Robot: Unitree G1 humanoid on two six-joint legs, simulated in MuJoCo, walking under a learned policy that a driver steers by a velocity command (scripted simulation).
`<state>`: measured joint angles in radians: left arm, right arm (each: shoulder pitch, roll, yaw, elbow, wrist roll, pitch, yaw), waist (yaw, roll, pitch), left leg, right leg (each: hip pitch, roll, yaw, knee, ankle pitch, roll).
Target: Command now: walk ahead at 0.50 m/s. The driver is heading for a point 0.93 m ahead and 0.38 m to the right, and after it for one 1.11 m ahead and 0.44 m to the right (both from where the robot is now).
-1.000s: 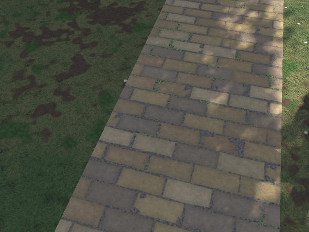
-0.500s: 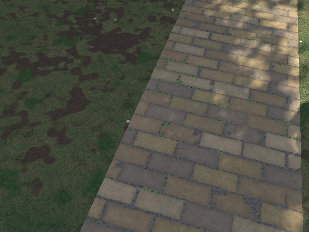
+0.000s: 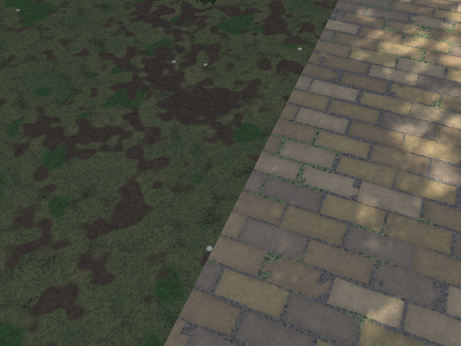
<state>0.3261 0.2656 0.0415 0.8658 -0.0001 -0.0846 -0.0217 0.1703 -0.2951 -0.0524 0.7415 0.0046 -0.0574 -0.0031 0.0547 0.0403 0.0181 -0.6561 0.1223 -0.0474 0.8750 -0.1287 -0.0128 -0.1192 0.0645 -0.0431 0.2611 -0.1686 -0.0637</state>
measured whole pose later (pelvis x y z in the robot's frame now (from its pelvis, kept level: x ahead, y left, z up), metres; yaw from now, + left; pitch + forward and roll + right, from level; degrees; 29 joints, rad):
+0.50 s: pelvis +0.28 +0.07 +0.00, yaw -9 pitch +0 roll +2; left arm 0.21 0.31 0.08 0.82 -0.03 -0.02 0.00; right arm 0.30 -0.26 -0.07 0.85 -0.02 -0.10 0.00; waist -0.04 -0.05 0.03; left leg -0.10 -0.02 0.16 0.28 -0.19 0.04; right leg -0.66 -0.11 0.07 1.03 -0.17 0.00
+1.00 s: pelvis +0.53 -0.06 +0.00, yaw -27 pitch +1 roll +1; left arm 0.31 0.27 0.07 0.75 -0.01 -0.05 -0.01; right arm 0.09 -0.30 -0.07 0.76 -0.01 -0.10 0.00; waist 0.04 0.03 0.05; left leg -0.61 0.11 -0.08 0.98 -0.24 -0.04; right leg -0.21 0.11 0.06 0.36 -0.17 -0.11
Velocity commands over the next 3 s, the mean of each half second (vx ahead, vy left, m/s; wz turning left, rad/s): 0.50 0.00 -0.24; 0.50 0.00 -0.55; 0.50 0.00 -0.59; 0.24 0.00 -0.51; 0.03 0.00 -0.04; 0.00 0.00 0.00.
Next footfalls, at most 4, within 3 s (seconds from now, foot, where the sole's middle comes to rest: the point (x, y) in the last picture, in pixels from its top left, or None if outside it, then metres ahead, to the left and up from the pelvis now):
0.22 left None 0.31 0.16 -0.78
0.76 right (304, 327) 0.55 -0.13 -0.78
1.24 left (284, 225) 0.90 -0.08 -0.78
1.74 right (394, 227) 0.90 -0.45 -0.78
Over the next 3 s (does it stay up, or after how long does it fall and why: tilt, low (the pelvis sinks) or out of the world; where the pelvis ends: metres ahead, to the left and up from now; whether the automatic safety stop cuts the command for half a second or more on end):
stays up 0.98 -0.36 -0.01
